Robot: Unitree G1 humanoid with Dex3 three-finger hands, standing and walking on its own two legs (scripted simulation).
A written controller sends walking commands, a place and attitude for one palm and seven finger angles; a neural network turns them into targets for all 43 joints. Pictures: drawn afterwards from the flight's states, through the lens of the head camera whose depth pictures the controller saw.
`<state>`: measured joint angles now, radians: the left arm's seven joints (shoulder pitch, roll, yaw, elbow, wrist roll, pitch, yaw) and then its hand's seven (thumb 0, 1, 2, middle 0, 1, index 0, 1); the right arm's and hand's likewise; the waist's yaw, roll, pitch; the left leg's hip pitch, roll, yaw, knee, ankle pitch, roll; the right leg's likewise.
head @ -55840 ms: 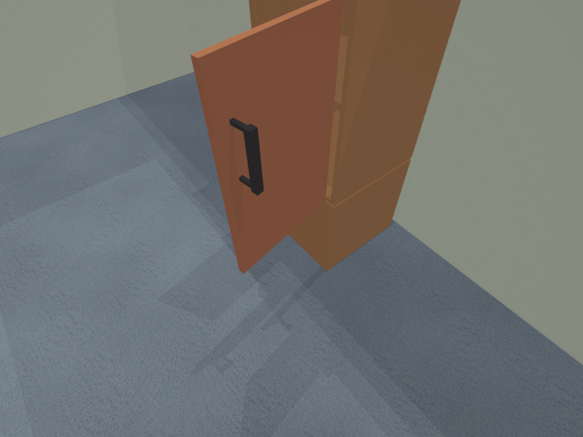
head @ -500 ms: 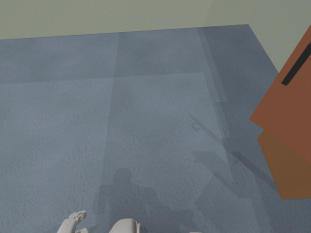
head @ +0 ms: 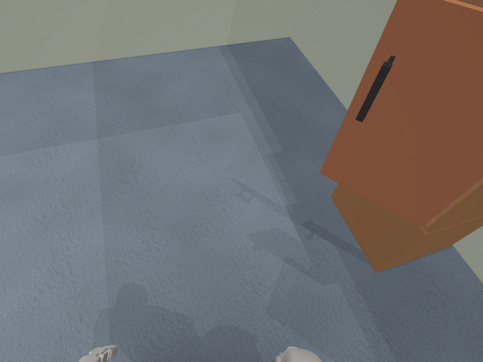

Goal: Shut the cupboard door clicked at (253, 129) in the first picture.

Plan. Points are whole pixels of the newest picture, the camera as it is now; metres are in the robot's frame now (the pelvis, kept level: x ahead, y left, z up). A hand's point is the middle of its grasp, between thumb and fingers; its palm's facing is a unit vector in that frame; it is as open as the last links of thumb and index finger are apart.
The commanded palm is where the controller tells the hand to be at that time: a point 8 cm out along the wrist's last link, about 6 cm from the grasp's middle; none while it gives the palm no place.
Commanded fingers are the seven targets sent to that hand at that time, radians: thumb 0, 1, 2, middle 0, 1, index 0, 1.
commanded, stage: turn to face it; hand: left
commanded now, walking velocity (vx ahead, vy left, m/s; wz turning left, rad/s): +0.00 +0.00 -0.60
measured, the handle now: (375, 90) +0.70 -0.27 +0.04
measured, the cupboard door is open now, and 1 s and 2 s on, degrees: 38 38 38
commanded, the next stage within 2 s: take the last steps up to it in 0.80 s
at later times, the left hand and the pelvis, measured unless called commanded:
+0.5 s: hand (163, 353) +0.15 +0.15 -0.17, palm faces -0.23 -0.95 -0.22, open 7.4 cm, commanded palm none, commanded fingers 0.00 0.90 0.90 -0.20 -0.30 -0.20 -0.30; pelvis +0.03 -0.02 -0.01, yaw -16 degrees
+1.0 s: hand (199, 311) +0.22 +0.10 -0.16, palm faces -0.46 -0.85 -0.26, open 7.4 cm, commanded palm none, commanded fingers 0.00 0.90 0.90 -0.20 -0.30 -0.20 -0.30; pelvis +0.03 -0.03 -0.01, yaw -28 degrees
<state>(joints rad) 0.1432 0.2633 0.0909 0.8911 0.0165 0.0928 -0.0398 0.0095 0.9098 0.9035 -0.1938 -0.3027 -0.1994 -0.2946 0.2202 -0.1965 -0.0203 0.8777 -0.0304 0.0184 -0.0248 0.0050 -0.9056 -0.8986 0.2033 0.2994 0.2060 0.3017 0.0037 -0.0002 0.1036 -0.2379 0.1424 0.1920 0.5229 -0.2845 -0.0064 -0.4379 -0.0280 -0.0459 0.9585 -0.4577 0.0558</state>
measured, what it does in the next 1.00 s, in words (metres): steps on the spot, turning right: right foot, then left foot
